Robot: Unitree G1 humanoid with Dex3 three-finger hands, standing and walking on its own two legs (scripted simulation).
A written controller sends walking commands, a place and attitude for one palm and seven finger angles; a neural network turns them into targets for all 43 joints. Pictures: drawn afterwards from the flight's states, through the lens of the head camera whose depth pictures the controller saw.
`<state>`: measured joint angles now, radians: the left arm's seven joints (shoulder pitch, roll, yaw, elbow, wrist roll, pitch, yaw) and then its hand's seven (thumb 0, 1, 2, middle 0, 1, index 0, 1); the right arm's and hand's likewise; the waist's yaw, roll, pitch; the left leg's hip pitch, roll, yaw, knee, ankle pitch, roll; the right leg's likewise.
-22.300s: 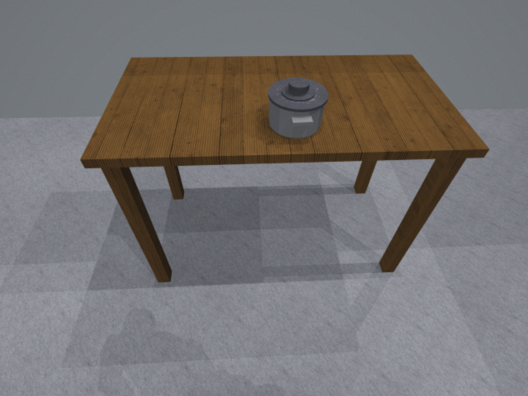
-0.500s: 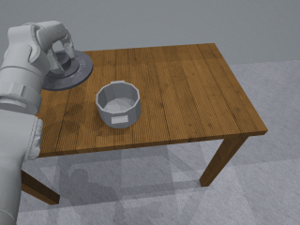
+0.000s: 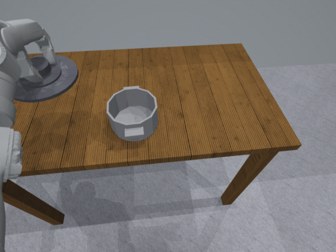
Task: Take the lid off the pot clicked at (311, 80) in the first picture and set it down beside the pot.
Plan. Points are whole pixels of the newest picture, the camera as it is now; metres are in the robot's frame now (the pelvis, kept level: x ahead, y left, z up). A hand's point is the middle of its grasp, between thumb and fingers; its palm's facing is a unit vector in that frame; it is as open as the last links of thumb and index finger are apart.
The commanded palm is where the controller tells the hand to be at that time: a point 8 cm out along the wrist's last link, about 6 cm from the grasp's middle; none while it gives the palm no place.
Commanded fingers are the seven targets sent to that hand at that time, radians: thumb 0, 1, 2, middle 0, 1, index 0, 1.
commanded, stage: move the lid sideways beside the pot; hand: left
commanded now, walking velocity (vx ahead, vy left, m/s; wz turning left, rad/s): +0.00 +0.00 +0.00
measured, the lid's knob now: (36, 67) +0.49 +0.28 +0.18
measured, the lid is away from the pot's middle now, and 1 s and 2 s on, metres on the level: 0.19 0.22 0.22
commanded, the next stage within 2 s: lower the lid onto the table in 0.42 s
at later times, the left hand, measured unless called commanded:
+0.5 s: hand (6, 66) +0.45 +0.32 +0.21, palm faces -0.35 -0.09 -0.93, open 8.4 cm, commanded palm +0.48 +0.32 +0.28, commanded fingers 0.00 0.52 1.01 -0.83 -1.08 -0.84 -1.08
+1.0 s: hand (21, 75) +0.45 +0.30 +0.18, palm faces -0.38 -0.10 -0.92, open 8.4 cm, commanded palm +0.48 +0.31 +0.25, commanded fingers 0.00 0.52 1.01 -0.83 -1.08 -0.84 -1.08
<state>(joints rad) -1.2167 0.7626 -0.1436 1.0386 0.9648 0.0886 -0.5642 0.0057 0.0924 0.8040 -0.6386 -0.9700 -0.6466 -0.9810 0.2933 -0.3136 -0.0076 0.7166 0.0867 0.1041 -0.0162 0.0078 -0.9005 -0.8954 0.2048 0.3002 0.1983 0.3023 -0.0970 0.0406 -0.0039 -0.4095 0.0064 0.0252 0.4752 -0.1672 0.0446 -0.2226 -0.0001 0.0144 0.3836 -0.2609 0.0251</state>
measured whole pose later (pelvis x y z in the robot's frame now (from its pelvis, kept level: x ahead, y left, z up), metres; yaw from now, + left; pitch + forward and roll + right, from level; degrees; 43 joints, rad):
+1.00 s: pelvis -0.01 +0.01 +0.00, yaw +0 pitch +7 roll -3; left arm -1.20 0.80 -0.13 1.07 0.96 -0.01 -0.55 0.01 0.09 0.80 -0.64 -0.97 -0.64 -0.98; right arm 0.31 -0.31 0.00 0.73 0.09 0.12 -0.02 0.01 -0.90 -0.90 0.21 0.30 0.20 0.30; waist -0.10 0.04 0.00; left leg -0.46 0.01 0.02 0.51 -0.17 0.06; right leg -0.27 0.00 0.01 0.41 -0.26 0.03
